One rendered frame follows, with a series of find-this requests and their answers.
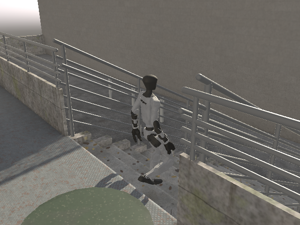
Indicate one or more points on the robot right upper arm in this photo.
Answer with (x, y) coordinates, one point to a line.
(155, 104)

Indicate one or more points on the robot left upper arm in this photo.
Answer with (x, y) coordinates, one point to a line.
(137, 103)

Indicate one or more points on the robot left forearm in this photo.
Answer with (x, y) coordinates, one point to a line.
(134, 120)

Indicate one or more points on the robot right forearm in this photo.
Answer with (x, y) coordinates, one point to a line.
(160, 134)

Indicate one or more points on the robot left hand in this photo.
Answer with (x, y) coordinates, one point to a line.
(136, 132)

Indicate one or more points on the robot right hand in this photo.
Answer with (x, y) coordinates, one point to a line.
(169, 146)

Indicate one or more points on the robot head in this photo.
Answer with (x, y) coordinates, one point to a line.
(150, 82)

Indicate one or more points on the robot torso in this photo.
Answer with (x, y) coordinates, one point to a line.
(146, 116)

